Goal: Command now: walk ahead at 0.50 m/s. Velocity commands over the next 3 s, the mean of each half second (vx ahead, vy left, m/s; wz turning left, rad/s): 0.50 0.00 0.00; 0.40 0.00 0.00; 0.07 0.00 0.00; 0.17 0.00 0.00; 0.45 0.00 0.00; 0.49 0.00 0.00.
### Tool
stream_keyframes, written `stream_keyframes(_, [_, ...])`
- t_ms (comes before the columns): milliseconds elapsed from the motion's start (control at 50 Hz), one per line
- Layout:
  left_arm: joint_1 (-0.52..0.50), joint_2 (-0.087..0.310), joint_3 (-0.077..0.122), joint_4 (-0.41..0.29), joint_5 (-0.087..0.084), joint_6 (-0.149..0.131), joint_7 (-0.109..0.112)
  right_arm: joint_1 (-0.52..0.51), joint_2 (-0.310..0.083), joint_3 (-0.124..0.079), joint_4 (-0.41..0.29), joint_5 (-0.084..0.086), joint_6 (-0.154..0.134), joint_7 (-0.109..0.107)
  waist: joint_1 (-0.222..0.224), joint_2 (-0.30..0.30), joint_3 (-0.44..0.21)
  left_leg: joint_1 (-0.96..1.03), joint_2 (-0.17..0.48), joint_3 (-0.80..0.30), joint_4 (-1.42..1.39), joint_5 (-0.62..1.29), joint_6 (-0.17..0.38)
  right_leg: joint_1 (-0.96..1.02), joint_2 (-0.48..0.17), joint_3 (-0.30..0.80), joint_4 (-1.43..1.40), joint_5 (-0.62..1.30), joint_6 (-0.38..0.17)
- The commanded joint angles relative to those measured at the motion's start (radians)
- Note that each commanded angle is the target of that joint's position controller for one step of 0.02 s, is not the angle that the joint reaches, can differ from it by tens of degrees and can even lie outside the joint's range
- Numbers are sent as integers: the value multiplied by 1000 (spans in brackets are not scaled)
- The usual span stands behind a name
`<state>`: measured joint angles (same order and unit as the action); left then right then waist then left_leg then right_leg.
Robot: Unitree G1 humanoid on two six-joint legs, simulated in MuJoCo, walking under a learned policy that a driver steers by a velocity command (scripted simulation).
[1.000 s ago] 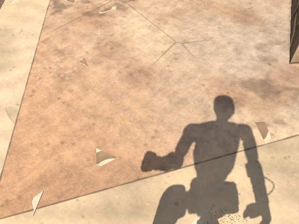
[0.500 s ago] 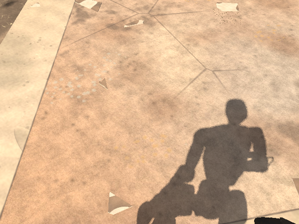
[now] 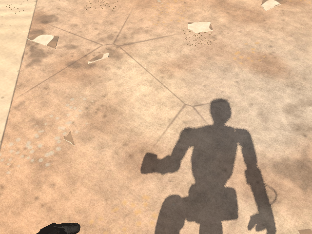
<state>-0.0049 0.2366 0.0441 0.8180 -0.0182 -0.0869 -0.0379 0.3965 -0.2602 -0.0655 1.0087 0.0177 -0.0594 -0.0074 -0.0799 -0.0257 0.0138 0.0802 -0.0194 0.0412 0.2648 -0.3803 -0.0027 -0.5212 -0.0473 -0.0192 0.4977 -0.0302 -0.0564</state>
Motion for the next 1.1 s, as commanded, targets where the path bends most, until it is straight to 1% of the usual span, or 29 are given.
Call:
stream_keyframes(20, [314, 216, 78, 39, 10, -14, 10, -40, -133, -18, -62, -9, 4, -7, 207, 62, -198, -184, 181, -34, 428, 712, 104, 497, -38, 48, 22, 0, -88])
stream_keyframes(40, [439, 319, 103, 65, 23, -8, 15, 68, -26, 16, -79, -17, -14, 1, 187, -171, -350, -598, 19, 15, 834, 293, 26, 901, -293, 484, -26, -132, -244])
stream_keyframes(60, [451, 252, 80, 69, 12, -4, 11, 52, -44, 16, -67, -8, -40, 7, 196, -223, -408, -750, -27, -124, 995, -194, 28, 944, -352, 746, -179, -236, -279])
stream_keyframes(80, [368, 200, 61, 57, 6, -7, 12, -36, -131, -9, -91, 20, -55, 12, 187, -156, -259, -845, 36, -151, 1069, -155, 47, 825, -319, 623, -194, -285, -227])
stream_keyframes(100, [285, 168, 51, 36, 9, -8, 13, -102, -136, -9, -107, 27, -60, 10, 162, -92, -160, -844, 91, -122, 1039, -61, 59, 674, -281, 488, -215, -241, -193])
stream_keyframes(120, [221, 138, 41, 29, 17, -10, 10, -134, -127, -13, -112, 16, -56, 3, 131, -41, -84, -805, 128, -104, 972, 15, 56, 526, -242, 389, -252, -171, -176])
stream_keyframes(140, [187, 112, 33, 26, 26, -15, 8, -124, -117, -20, -108, 6, -43, -3, 96, -57, -54, -738, 159, -111, 913, 65, 55, 428, -206, 319, -285, -121, -158])
stream_keyframes(180, [185, 109, 33, 38, 27, -21, 5, -92, -73, -16, -98, 1, -18, -4, 65, -70, -43, -666, 172, -105, 856, 108, 45, 342, -181, 255, -337, -75, -164])
stream_keyframes(240, [234, 150, 42, 65, 25, -26, 21, -167, -73, -20, -127, -9, -7, -7, 69, -38, -4, -743, 179, -100, 726, 230, 18, 344, -179, 195, -379, 6, -179])
stream_keyframes(360, [327, 166, 41, 107, 11, -15, 43, -363, -44, -8, -182, -8, -19, 10, 126, -33, 39, -737, 137, -58, 399, 492, 4, 395, -139, 86, -395, 28, -138])
stream_keyframes(480, [408, 185, 51, 161, 1, 12, 49, -491, -58, 2, -242, 2, -33, 43, 153, -35, 78, -761, 107, -51, 259, 391, 38, 579, -215, 94, -310, 94, -129])
stream_keyframes(520, [387, 199, 57, 160, -1, 21, 52, -442, -87, -7, -237, 4, -38, 49, 113, -56, 45, -664, 78, -30, 236, 317, 66, 610, -226, 92, -242, 251, -109])
stream_keyframes(560, [351, 184, 50, 150, 0, 31, 53, -200, -154, -45, -164, -3, -40, 41, -9, -49, -103, -312, 20, 20, 211, 328, 114, 549, -153, 30, 30, 507, -67])
stream_keyframes(580, [360, 150, 33, 127, 17, 30, 54, -12, -228, -67, -123, -15, -38, 31, -67, 51, -253, 8, 188, -170, 247, 352, 178, 339, -93, -14, 337, 266, -31])
stream_keyframes(600, [481, 11, -6, 120, 20, 6, 41, 45, -298, -80, -100, -14, -32, 33, 1, 320, -375, 336, 412, -652, 134, 173, 346, -68, 104, -3, 686, -419, 36])
stream_keyframes(620, [419, 111, 15, 130, -3, -19, 35, 38, -199, -51, -106, -5, -32, 34, -37, 241, -371, 327, 402, -744, 48, 51, 330, -185, 72, 136, 814, -552, 22])
stream_keyframes(640, [322, 165, 30, 98, -28, -35, 31, -49, -159, -38, -122, -5, -35, 30, -27, 197, -223, 203, 369, -594, 33, 77, 282, -257, 18, 123, 835, -478, 5])
stream_keyframes(660, [268, 161, 29, 87, -28, -40, 37, -126, -135, -29, -140, -12, -36, 28, 1, 114, -145, 59, 331, -476, 10, 161, 255, -229, -36, 95, 793, -383, 2])
stream_keyframes(680, [242, 155, 36, 85, -13, -35, 43, -178, -106, -21, -147, -21, -38, 31, 29, 82, -81, -73, 296, -392, -21, 248, 242, -187, -67, 84, 727, -323, 7])
stream_keyframes(720, [280, 118, 38, 94, -4, -9, 45, -200, -77, -11, -142, -31, -44, 35, 81, 110, -60, -196, 258, -308, -78, 309, 232, -83, -99, 91, 655, -265, 12])
stream_keyframes(800, [227, 88, 35, 69, 17, 17, 54, -173, -127, -19, -115, -30, -48, 19, 105, 78, -6, -271, 247, -168, -97, 697, 247, -92, -94, 61, 476, -176, 62])
stream_keyframes(860, [150, 56, 21, 53, 22, 16, 47, -161, -129, -15, -101, -28, -34, 5, 86, 94, -20, -298, 178, -41, -67, 823, 197, 2, -54, 21, 241, 13, 67])
stream_keyframes(940, [63, 75, 19, 36, 17, 18, 36, -111, -136, -12, -62, -19, -16, -1, 50, 107, -39, -217, 195, -48, -25, 764, 183, 67, -10, 24, 88, 114, 57])
stream_keyframes(980, [52, 100, 24, 30, 23, 14, 30, -123, -139, -13, -51, -13, -5, -5, 60, 112, -41, -166, 220, -77, 35, 748, 171, 77, -5, 36, 44, 56, 34])
stream_keyframes(1020, [134, 130, 37, 61, 34, 7, 28, -147, -134, -12, -47, -5, 5, -10, 112, 90, -70, -150, 193, -82, 148, 699, 131, 198, 16, 24, -64, 121, 4])
stream_keyframes(1040, [184, 189, 53, 79, 43, 3, 34, -100, -119, -8, -43, -19, 4, -11, 110, 28, -116, -185, 129, -54, 252, 631, 86, 333, -36, 68, -72, 464, -22])
stream_keyframes(1060, [223, 235, 58, 82, 54, 7, 39, 1, -65, 9, -35, -40, -6, -7, 62, -100, -232, -352, 57, -28, 425, 298, 36, 598, -184, 200, 19, 793, -115])
stream_keyframes(1080, [258, 162, 39, 99, 46, 23, 41, 65, -4, 31, -6, -30, -1, -6, 80, -220, -330, -461, 3, -34, 611, -158, -13, 699, -316, 353, -4, 783, -251])
stream_keyframes(1100, [258, 108, 21, 104, 30, 31, 35, 0, -64, 17, -15, -11, 15, -7, 103, -171, -309, -504, 15, -85, 706, -341, -32, 629, -311, 400, -64, 551, -262])
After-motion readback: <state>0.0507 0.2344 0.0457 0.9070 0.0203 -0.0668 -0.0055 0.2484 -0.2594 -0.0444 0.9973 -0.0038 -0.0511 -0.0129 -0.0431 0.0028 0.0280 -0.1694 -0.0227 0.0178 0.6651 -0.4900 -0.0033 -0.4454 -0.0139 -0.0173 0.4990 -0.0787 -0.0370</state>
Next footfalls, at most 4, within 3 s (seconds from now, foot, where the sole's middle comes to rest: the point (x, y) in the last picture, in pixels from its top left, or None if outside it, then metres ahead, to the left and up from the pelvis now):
0.02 right None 0.18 -0.12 -0.77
0.58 left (125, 232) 0.49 0.12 -0.77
1.04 right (173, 179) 0.71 -0.10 -0.77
1.32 left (119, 201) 0.63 0.15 -0.77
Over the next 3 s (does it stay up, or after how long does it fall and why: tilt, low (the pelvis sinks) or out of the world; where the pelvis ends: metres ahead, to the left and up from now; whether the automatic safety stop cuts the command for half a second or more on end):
stays up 1.26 0.02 -0.01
